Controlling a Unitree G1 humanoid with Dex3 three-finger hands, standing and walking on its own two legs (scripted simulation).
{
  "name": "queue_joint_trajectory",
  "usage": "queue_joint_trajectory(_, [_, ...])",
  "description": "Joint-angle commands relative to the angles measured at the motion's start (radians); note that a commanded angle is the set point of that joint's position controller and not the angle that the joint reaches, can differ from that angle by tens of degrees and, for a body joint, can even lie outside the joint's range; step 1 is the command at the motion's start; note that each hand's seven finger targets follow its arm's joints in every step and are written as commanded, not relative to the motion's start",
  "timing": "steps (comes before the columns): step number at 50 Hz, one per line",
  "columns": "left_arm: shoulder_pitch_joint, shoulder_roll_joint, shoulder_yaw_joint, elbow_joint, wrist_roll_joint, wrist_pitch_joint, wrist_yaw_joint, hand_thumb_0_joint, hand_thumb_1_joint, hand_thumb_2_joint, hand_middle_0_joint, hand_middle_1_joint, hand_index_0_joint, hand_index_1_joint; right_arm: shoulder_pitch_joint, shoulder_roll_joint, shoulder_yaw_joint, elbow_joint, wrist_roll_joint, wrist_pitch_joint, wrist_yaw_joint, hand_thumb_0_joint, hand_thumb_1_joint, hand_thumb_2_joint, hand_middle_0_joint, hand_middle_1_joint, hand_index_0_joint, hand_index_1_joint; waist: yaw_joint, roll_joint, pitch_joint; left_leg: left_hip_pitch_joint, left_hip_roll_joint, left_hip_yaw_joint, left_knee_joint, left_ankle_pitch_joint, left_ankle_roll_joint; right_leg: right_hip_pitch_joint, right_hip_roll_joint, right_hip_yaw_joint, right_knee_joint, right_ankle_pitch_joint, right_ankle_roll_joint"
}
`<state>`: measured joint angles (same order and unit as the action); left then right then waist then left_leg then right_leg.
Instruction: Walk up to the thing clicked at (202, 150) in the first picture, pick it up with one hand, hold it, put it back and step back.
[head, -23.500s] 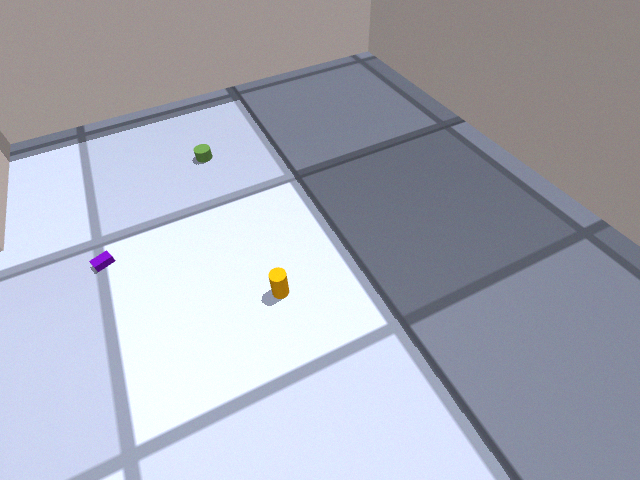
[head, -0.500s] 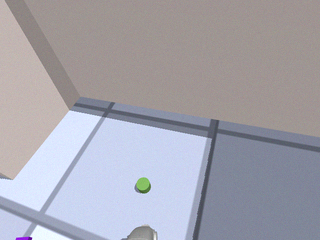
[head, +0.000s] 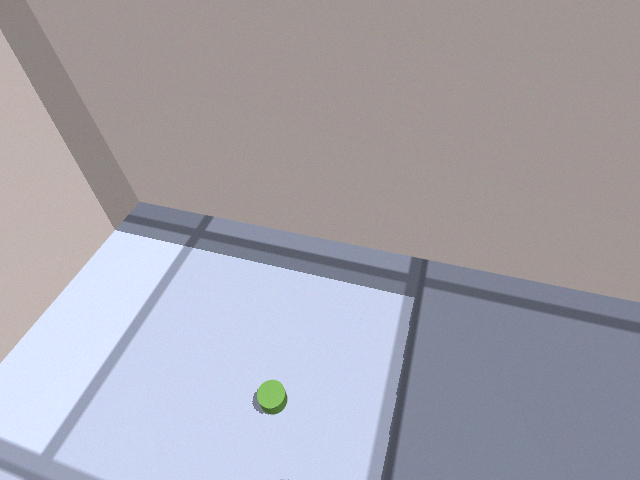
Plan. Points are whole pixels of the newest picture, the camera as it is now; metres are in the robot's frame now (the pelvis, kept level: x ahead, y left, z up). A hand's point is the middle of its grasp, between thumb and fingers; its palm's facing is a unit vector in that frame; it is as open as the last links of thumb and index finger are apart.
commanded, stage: walk up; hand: left
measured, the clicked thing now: (272, 397) +0.47 +0.22 -0.73
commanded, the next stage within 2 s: stand in 1.16 s
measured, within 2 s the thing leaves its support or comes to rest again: neither
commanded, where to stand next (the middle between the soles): +0.06 +0.00 m, yaw +0 degrees
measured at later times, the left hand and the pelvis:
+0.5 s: hand out of the picture +0.12 +0.27 -0.13, palm faces -0.01 -0.94 -0.34, open 7.4 cm; pelvis +0.02 +0.01 +0.02, yaw +1 degrees
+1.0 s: hand out of the picture +0.11 +0.27 -0.13, palm faces +0.02 -0.94 -0.34, open 7.4 cm; pelvis +0.04 +0.01 +0.02, yaw +2 degrees
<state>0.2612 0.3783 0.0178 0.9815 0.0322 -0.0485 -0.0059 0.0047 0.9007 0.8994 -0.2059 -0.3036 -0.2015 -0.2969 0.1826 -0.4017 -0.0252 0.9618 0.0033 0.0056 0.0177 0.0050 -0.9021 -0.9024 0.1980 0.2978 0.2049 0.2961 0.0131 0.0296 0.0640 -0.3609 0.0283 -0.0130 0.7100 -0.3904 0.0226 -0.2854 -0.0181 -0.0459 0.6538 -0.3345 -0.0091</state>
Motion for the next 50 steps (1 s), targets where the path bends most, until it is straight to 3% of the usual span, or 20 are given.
queue_joint_trajectory(1, [-0.101, 0.226, 0.043, -0.068, -0.027, -0.02, 0.015, 0.0, 0.9, 0.9, -0.2, -0.3, -0.2, -0.3, 0.025, -0.187, -0.042, -0.007, -0.006, -0.055, -0.017, 0.0, -0.9, -0.9, 0.2, 0.3, 0.2, 0.3, -0.042, -0.107, -0.114, 0.218, 0.054, -0.07, -0.195, 0.343, 0.022, -0.037, -0.151, 0.138, -0.133, 0.361, -0.073])
queue_joint_trajectory(2, [-0.073, 0.205, 0.039, -0.057, -0.035, -0.016, 0.015, 0.0, 0.9, 0.9, -0.2, -0.3, -0.2, -0.3, -0.028, -0.218, -0.044, -0.019, -0.007, -0.059, -0.017, 0.0, -0.9, -0.9, 0.2, 0.3, 0.2, 0.3, -0.011, -0.046, -0.142, 0.204, 0.119, -0.16, -0.227, 0.382, 0.054, -0.002, -0.092, 0.09, -0.113, 0.3, -0.036])
queue_joint_trajectory(3, [-0.057, 0.213, 0.041, -0.034, -0.039, -0.012, 0.017, 0.0, 0.9, 0.9, -0.2, -0.3, -0.2, -0.3, -0.063, -0.224, -0.039, -0.013, 0.002, -0.06, -0.013, 0.0, -0.9, -0.9, 0.2, 0.3, 0.2, 0.3, 0.014, -0.048, -0.15, 0.161, 0.139, -0.171, -0.207, 0.381, 0.075, 0.059, -0.069, 0.072, -0.138, 0.186, -0.024])
queue_joint_trajectory(5, [-0.091, 0.225, 0.041, -0.016, -0.035, -0.013, 0.021, 0.0, 0.9, 0.9, -0.2, -0.3, -0.2, -0.3, -0.079, -0.198, -0.027, 0.01, 0.004, -0.054, -0.013, 0.0, -0.9, -0.9, 0.2, 0.3, 0.2, 0.3, 0.004, -0.056, -0.137, 0.15, 0.098, -0.099, -0.181, 0.448, 0.048, 0.107, -0.097, 0.097, -0.176, 0.254, -0.037])
queue_joint_trajectory(7, [-0.121, 0.233, 0.04, -0.007, -0.037, -0.01, 0.021, 0.0, 0.9, 0.9, -0.2, -0.3, -0.2, -0.3, -0.077, -0.2, -0.024, 0.031, 0.004, -0.05, -0.018, 0.0, -0.9, -0.9, 0.2, 0.3, 0.2, 0.3, -0.007, -0.025, -0.124, 0.151, 0.077, -0.075, -0.197, 0.439, 0.033, 0.111, -0.116, 0.1, -0.174, 0.323, -0.049])
queue_joint_trajectory(10, [-0.146, 0.217, 0.032, 0.018, -0.042, -0.002, 0.021, 0.0, 0.9, 0.9, -0.2, -0.3, -0.2, -0.3, -0.094, -0.196, -0.018, 0.058, 0.004, -0.049, -0.019, 0.0, -0.9, -0.9, 0.2, 0.3, 0.2, 0.3, -0.001, -0.01, -0.135, 0.167, 0.102, -0.102, -0.249, 0.45, 0.042, 0.139, -0.099, 0.075, -0.188, 0.28, -0.039])
queue_joint_trajectory(16, [-0.207, 0.202, 0.018, 0.069, -0.036, 0.009, 0.014, 0.0, 0.9, 0.9, -0.2, -0.3, -0.2, -0.3, -0.156, -0.188, -0.01, 0.096, -0.002, -0.042, -0.016, 0.0, -0.9, -0.9, 0.2, 0.3, 0.2, 0.3, -0.001, 0.008, -0.069, 0.123, 0.099, -0.122, -0.368, 0.241, 0.024, 0.156, -0.093, 0.076, -0.286, 0.135, -0.024])
queue_joint_trajectory(31, [-0.251, 0.193, 0.025, 0.12, -0.028, 0.01, 0.008, 0.0, 0.9, 0.9, -0.2, -0.3, -0.2, -0.3, -0.168, -0.172, -0.009, 0.133, -0.006, -0.045, -0.019, 0.0, -0.9, -0.9, 0.2, 0.3, 0.2, 0.3, -0.012, -0.029, -0.116, 0.227, 0.087, -0.084, -0.39, 0.383, 0.006, 0.202, -0.116, 0.065, -0.367, 0.227, -0.004])
queue_joint_trajectory(37, [-0.254, 0.192, 0.027, 0.124, -0.026, 0.012, 0.01, 0.0, 0.9, 0.9, -0.2, -0.3, -0.2, -0.3, -0.16, -0.172, -0.011, 0.138, -0.006, -0.039, -0.021, 0.0, -0.9, -0.9, 0.2, 0.3, 0.2, 0.3, -0.018, -0.033, -0.106, 0.225, 0.082, -0.082, -0.394, 0.366, 0.003, 0.202, -0.119, 0.066, -0.378, 0.227, -0.004])
queue_joint_trajectory(45, [-0.238, 0.189, 0.033, 0.122, -0.025, 0.016, 0.013, 0.0, 0.9, 0.9, -0.2, -0.3, -0.2, -0.3, -0.152, -0.168, -0.012, 0.139, -0.008, -0.039, -0.025, 0.0, -0.9, -0.9, 0.2, 0.3, 0.2, 0.3, -0.014, -0.035, -0.122, 0.237, 0.085, -0.079, -0.389, 0.43, 0.006, 0.235, -0.122, 0.053, -0.371, 0.283, -0.001])
queue_joint_trajectory(50, [-0.235, 0.185, 0.035, 0.121, -0.024, 0.018, 0.013, 0.0, 0.9, 0.9, -0.2, -0.3, -0.2, -0.3, -0.151, -0.164, -0.012, 0.133, -0.009, -0.037, -0.025, 0.0, -0.9, -0.9, 0.2, 0.3, 0.2, 0.3, -0.013, -0.03, -0.094, 0.225, 0.083, -0.084, -0.397, 0.416, 0.002, 0.221, -0.116, 0.05, -0.378, 0.251, 0.0])
